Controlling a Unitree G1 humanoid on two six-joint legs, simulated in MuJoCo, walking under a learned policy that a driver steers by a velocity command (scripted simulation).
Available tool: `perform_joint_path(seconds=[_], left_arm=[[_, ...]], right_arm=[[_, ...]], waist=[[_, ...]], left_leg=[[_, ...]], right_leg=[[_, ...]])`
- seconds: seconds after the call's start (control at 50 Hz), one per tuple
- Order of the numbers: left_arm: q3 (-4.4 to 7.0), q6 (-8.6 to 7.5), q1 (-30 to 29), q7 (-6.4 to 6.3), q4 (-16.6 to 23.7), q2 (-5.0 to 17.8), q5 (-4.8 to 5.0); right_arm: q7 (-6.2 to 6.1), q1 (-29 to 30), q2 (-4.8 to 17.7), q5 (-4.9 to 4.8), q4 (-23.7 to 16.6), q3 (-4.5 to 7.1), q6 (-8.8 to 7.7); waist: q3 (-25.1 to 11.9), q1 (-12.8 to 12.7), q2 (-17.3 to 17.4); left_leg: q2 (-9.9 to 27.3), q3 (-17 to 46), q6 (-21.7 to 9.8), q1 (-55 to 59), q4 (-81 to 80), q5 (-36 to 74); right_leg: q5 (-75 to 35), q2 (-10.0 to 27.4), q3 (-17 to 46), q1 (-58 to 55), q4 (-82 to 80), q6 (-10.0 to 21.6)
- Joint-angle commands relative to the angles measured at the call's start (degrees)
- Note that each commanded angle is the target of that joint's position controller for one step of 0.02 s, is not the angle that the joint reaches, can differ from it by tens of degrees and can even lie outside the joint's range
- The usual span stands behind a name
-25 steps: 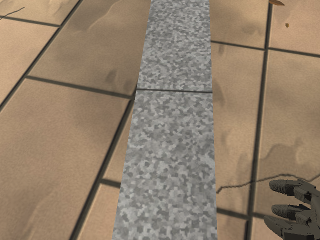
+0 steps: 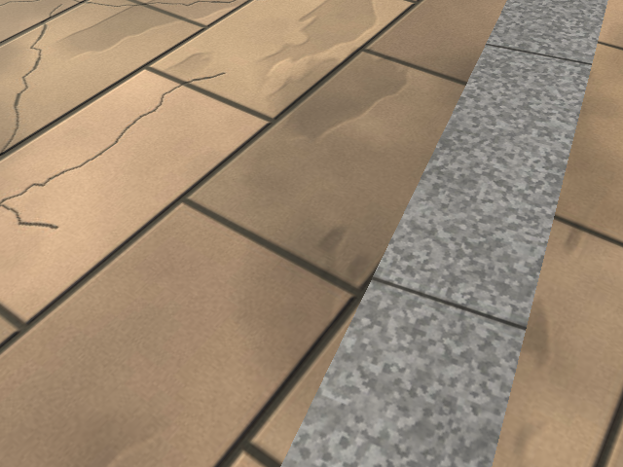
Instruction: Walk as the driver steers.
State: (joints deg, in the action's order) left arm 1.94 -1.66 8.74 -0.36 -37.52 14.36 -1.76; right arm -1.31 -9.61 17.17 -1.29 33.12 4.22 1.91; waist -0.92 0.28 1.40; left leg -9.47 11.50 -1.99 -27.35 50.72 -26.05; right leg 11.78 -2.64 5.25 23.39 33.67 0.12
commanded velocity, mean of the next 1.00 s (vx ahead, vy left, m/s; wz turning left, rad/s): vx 0.85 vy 0.00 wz -0.62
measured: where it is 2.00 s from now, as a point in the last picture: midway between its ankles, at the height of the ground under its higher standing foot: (532, 261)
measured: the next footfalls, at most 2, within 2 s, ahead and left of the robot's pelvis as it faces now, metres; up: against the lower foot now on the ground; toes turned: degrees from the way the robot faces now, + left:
left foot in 0.30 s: +0.12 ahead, +0.13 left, +0.00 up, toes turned -4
right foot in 0.74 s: +0.45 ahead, -0.22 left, +0.00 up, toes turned -30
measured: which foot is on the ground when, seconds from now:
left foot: up 0.00-0.28, down 0.30-0.76, up 0.78-1.00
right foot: down 0.00-0.30, up 0.32-0.72, down 0.74-1.00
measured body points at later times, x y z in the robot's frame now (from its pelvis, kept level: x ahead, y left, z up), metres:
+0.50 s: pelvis +0.15 +0.00 +0.01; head +0.16 +0.01 +0.46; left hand +0.37 +0.23 -0.08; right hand +0.16 -0.29 -0.09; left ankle +0.08 +0.13 -0.73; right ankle +0.19 -0.14 -0.64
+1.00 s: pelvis +0.50 -0.21 +0.01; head +0.52 -0.22 +0.46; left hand +0.68 +0.02 -0.11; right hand +0.51 -0.52 -0.07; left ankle +0.70 -0.11 -0.65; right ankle +0.42 -0.20 -0.73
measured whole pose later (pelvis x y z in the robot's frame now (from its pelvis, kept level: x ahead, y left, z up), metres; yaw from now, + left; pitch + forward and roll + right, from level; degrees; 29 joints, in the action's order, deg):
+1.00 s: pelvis +0.50 -0.21 +0.01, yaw -40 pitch +1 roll -1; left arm 3.8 -1.8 25.3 0.7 -44.9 18.3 -0.5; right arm 0.9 -6.4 14.7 3.6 34.2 -0.6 -2.7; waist 1.8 -2.7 0.8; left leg 9.5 4.7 3.6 -40.1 59.0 -15.7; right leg 17.1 -12.1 6.5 6.9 23.7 9.3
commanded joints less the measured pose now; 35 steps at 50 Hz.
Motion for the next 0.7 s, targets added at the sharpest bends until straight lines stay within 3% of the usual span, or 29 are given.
perform_joint_path(seconds=[0.02,0.06,0.1,0.12,0.16,0.22,0.24,0.26,0.28,0.3,0.32,0.34,0.36,0.38,0.4,0.44,0.54,0.62,0.64,0.68,0.7], left_arm=[[3.56,-1.52,0.92,-0.69,4.13,10.81,1.09],[3.16,-2.04,2.96,-0.55,2.93,10.28,1.98],[2.75,-2.30,6.06,-0.13,1.69,9.14,2.03],[3.07,-1.06,7.33,0.88,0.12,9.36,-0.05],[3.82,-0.06,7.65,1.45,0.25,10.16,0.69],[4.79,1.14,6.52,1.61,0.90,11.65,0.73],[4.88,1.50,6.75,1.61,1.03,11.24,0.45],[4.82,1.95,6.28,1.51,1.24,10.39,0.68],[4.61,1.97,6.07,1.19,1.36,8.92,1.08],[4.13,1.11,4.82,1.07,2.30,6.23,1.88],[2.17,-0.17,3.61,1.28,5.37,-0.27,2.89],[2.13,-0.69,-1.78,1.37,8.22,3.04,1.90],[2.99,-0.57,-4.46,1.93,8.10,6.17,1.08],[3.34,-0.39,-2.08,2.80,6.66,6.48,0.62],[3.70,0.19,0.57,3.68,5.04,7.27,0.19],[3.71,1.39,0.38,4.99,4.27,7.11,-0.36],[2.77,2.63,-6.94,6.26,6.00,6.28,-0.24],[1.16,2.36,-15.21,7.59,8.13,5.15,-0.10],[0.66,2.28,-15.53,7.50,8.35,4.39,0.14],[0.67,2.24,-11.98,6.17,7.35,4.78,0.51],[1.36,2.03,-5.56,5.46,5.92,6.38,0.73]], right_arm=[[0.29,-2.91,8.60,0.65,-2.41,1.98,-2.42],[0.75,-3.28,5.87,1.95,-1.48,1.28,-3.12],[0.70,-1.77,3.06,2.30,-1.31,0.53,-4.24],[3.02,1.09,2.86,7.09,-2.74,-0.43,-2.72],[4.46,1.91,1.11,5.11,-3.56,-1.15,-1.96],[3.73,0.42,1.24,2.53,-3.15,-1.54,-2.48],[2.82,-0.19,1.81,2.16,-2.77,-1.42,-2.83],[1.66,-2.83,1.52,1.90,-1.61,-1.45,-3.35],[0.40,-6.45,2.76,2.02,-0.10,-1.14,-4.12],[-0.56,-12.89,6.06,2.48,1.49,-0.32,-5.06],[-1.12,-15.95,11.86,3.64,0.70,0.63,-5.41],[-1.34,-12.48,15.28,4.45,0.93,2.30,-5.33],[-0.96,-10.58,10.24,4.33,1.01,1.05,-5.81],[-0.50,-8.82,7.71,3.97,1.23,0.17,-6.24],[-0.32,-7.49,6.61,3.75,1.24,-0.26,-6.43],[-0.23,-9.03,5.90,3.32,3.10,-0.59,-6.99],[0.68,-13.59,5.13,3.70,7.71,-0.39,-8.34],[0.23,-15.84,5.67,3.88,10.88,-0.15,-8.34],[0.14,-15.67,6.56,3.91,11.44,-0.01,-8.13],[-0.11,-16.45,9.47,3.56,12.37,0.47,-7.39],[-0.25,-16.04,11.80,3.69,12.39,1.04,-6.40]], waist=[[0.55,0.79,-9.75],[0.50,0.46,-8.18],[0.39,-0.20,-8.17],[0.53,-0.33,-3.77],[0.53,-0.67,-9.92],[0.23,0.15,-14.26],[0.56,0.34,-13.04],[0.66,2.05,-10.20],[0.43,3.81,-6.87],[-2.58,6.73,-1.74],[-5.90,8.06,11.23],[-2.40,6.99,9.90],[0.87,6.02,3.49],[1.90,3.83,3.34],[1.33,2.31,4.94],[3.69,1.99,5.90],[8.25,2.50,4.53],[12.21,4.14,2.61],[12.19,3.43,2.55],[7.30,0.41,4.40],[2.81,-3.58,6.04]], left_leg=[[7.42,-3.57,1.54,-19.06,17.28,2.71],[8.99,-7.69,2.09,-16.24,20.21,8.23],[9.75,-10.91,2.22,-11.07,18.77,11.89],[9.25,-12.03,2.71,-7.87,15.19,11.88],[8.54,-13.75,4.12,-3.32,5.58,8.50],[6.18,-14.04,5.00,8.49,-12.55,1.06],[5.99,-13.83,4.48,10.82,-17.90,1.13],[5.74,-14.31,3.47,16.63,-25.85,7.81],[6.21,-14.41,2.27,26.32,-30.86,12.23],[14.26,-7.28,0.85,40.68,-30.74,7.41],[32.50,14.61,-1.98,46.02,-37.43,-15.78],[38.37,25.52,-6.87,37.44,-40.55,-23.18],[35.01,21.32,-7.00,34.30,-40.16,-20.34],[31.46,14.34,-5.42,32.24,-40.40,-14.89],[28.73,8.22,-4.12,30.79,-41.40,-10.43],[25.78,-0.99,-3.57,27.92,-43.48,-2.54],[24.78,-14.28,-2.75,28.81,-45.41,9.02],[23.52,-23.92,-1.84,29.02,-47.55,21.24],[23.33,-26.55,-1.41,29.64,-45.61,32.86],[24.13,-28.72,-1.14,33.47,-35.77,72.31],[25.47,-28.70,-1.24,34.99,-26.14,84.95]], right_leg=[[37.15,20.28,32.86,-12.95,-23.53,10.17],[30.27,15.81,24.16,-9.85,-23.75,8.03],[24.11,11.81,18.78,-5.69,-24.12,7.78],[22.92,8.51,15.64,-1.99,-24.37,7.57],[19.25,6.21,13.76,-1.38,-24.71,8.29],[17.52,5.96,15.22,1.16,-22.85,9.66],[17.03,6.90,16.79,0.68,-20.63,10.16],[17.72,6.50,17.61,2.43,-17.44,9.67],[18.33,3.93,16.64,8.09,-13.16,7.59],[19.55,0.48,11.85,19.24,-2.68,4.57],[20.48,-4.17,3.15,29.14,15.14,2.50],[12.33,1.60,1.17,35.98,22.94,2.40],[7.82,3.67,2.24,35.75,26.65,2.45],[4.94,3.90,1.71,34.17,27.88,1.85],[3.34,4.45,0.24,31.53,29.47,1.06],[-0.38,5.51,-1.77,30.90,33.85,0.40],[-6.42,7.48,-3.26,33.49,33.23,1.48],[-6.99,7.38,-11.70,25.79,19.12,5.27],[-5.19,6.26,-13.83,21.73,15.10,7.02],[-0.62,0.48,-18.67,11.26,12.33,10.19],[3.47,-2.04,-18.88,4.58,12.25,11.55]])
